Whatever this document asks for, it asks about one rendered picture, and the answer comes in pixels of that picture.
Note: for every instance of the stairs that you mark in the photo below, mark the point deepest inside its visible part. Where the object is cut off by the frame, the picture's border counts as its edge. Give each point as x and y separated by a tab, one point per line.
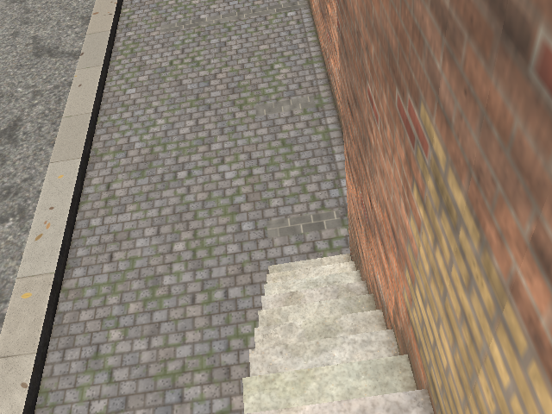
322	347

